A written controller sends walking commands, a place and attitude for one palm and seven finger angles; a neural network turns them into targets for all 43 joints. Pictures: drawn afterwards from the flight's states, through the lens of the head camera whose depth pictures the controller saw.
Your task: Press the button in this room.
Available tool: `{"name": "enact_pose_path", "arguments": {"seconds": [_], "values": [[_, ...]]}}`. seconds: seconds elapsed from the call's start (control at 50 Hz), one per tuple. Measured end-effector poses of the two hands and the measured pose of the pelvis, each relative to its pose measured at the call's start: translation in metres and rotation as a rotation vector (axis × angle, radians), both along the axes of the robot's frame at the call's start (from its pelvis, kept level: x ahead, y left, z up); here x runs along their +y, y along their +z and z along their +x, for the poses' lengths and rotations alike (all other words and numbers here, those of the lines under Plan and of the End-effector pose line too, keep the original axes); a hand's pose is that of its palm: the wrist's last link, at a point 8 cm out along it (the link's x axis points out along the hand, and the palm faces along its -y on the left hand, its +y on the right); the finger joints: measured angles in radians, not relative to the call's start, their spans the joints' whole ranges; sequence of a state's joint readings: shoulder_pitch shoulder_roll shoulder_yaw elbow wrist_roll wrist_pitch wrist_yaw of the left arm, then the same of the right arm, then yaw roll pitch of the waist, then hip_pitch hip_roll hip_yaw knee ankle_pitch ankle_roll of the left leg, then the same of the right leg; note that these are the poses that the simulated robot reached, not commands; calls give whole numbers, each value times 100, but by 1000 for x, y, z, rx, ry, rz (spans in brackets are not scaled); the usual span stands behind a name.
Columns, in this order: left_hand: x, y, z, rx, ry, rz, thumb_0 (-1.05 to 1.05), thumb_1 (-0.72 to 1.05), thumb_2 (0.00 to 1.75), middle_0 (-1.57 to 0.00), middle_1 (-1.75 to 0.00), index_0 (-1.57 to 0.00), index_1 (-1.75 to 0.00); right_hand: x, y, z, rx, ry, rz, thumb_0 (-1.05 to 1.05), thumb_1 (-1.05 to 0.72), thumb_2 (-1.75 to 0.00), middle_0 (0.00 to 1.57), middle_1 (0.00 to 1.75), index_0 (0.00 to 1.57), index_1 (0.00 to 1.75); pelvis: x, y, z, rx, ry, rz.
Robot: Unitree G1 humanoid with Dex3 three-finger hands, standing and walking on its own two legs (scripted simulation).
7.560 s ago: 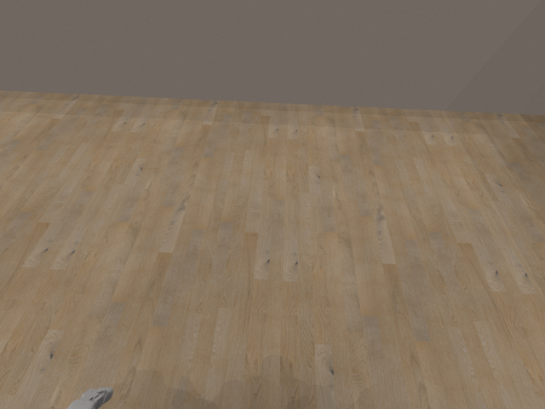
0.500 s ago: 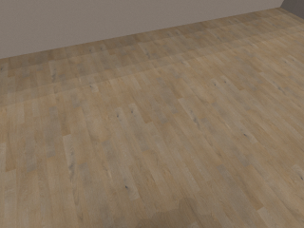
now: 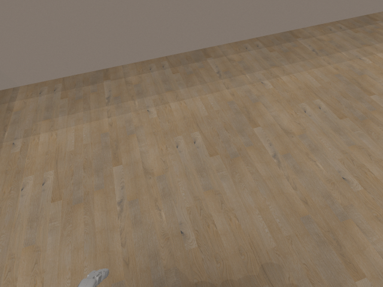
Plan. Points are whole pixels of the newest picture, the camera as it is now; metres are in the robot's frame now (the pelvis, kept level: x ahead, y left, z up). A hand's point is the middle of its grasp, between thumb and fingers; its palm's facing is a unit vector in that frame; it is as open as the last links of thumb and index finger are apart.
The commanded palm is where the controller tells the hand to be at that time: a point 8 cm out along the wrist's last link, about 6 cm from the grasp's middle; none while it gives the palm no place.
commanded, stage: turn or walk to find it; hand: left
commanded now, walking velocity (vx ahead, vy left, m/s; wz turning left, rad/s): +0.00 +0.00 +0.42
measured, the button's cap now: out of the picture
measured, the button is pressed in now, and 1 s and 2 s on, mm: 0 0 0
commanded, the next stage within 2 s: none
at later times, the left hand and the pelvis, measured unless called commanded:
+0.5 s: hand out of the picture -0.07 +0.23 -0.18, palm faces +0.32 -0.92 -0.23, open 7.4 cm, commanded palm none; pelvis -0.04 +0.02 -0.01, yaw +15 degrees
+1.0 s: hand out of the picture -0.04 +0.21 -0.14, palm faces +0.42 -0.86 -0.28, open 7.4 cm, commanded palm none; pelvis -0.06 -0.02 +0.00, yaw +25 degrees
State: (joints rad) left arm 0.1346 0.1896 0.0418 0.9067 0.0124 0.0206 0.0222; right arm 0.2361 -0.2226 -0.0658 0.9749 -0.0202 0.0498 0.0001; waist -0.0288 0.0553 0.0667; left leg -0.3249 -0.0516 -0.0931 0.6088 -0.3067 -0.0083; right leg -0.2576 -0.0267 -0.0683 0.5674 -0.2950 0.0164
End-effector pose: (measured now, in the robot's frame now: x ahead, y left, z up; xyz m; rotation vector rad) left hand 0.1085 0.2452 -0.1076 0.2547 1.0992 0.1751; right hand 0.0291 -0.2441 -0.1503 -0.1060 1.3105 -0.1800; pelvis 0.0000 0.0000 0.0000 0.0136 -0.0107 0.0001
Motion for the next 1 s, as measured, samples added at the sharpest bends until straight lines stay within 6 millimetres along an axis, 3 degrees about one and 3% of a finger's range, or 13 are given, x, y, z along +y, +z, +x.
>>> {"name": "enact_pose_path", "arguments": {"seconds": [0.16, 0.28, 0.38, 0.48, 0.54, 0.66, 0.76, 0.88, 1.0], "values": [[-20, 10, -54, 41, 104, -8, 0, 91, 90, -21, -30, -20, -30, -25, 6, -5, 58, 69, 2, 1, -91, -90, 20, 30, 20, 30, -16, 11, -8, -11, 94, 24], [-20, 0, -98, 89, 198, -35, 0, 91, 90, -21, -30, -21, -30, -25, 11, 8, 80, 148, -26, 1, -91, -90, 20, 30, 20, 30, -15, 11, -13, -10, 159, 20], [-7, -15, -142, 147, 279, -62, 0, 91, 90, -21, -30, -21, -30, -5, 17, 40, 34, 240, -53, 1, -91, -90, 20, 30, 20, 30, -4, 7, -21, -7, 205, 8], [19, -41, -190, 206, 367, -95, 0, 91, 90, -21, -30, -21, -30, 33, 24, 78, -90, 336, -84, 1, -91, -90, 20, 30, 20, 30, 18, -6, -33, -10, 254, -13], [31, -43, -208, 245, 397, -98, 1, 91, 90, -21, -30, -20, -30, 54, 35, 88, -147, 376, -83, 1, -91, -90, 20, 30, 20, 30, 25, -2, -39, -21, 259, -13], [46, -27, -211, 195, 424, -95, 1, 91, 90, -20, -30, -20, -30, 77, 45, 86, -174, 416, -66, 1, -90, -90, 20, 30, 20, 30, 34, 10, -48, -25, 301, -34], [49, -17, -201, 128, 434, -72, 1, 91, 90, -20, -30, -20, -30, 78, 40, 73, -148, 428, -39, 1, -90, -90, 20, 30, 20, 30, 30, 12, -54, -20, 337, -26], [35, -7, -184, 69, 428, -42, 1, 91, 90, -20, -30, -20, -30, 55, 24, 47, -76, 418, -16, 1, -90, -90, 21, 30, 20, 30, 13, 9, -60, -11, 380, -13], [2, -1, -180, 3, 439, -6, 0, 91, 90, -20, -30, -20, -30, 17, -1, 30, 9, 421, 3, 1, -90, -90, 20, 30, 20, 30, -16, 0, -63, -10, 435, -3]]}}
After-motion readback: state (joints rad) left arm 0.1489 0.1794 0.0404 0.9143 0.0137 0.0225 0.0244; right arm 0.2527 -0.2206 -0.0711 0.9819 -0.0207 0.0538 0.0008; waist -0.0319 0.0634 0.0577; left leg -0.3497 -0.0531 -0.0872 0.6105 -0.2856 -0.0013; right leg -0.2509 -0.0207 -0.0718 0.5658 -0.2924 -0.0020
